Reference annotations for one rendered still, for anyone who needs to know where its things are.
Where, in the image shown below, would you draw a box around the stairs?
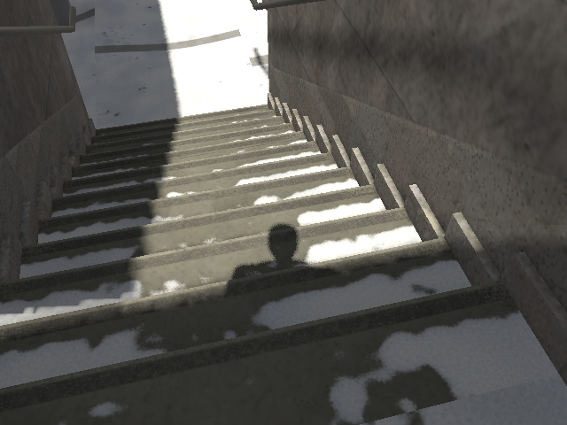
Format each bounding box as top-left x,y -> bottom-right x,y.
0,104 -> 471,389

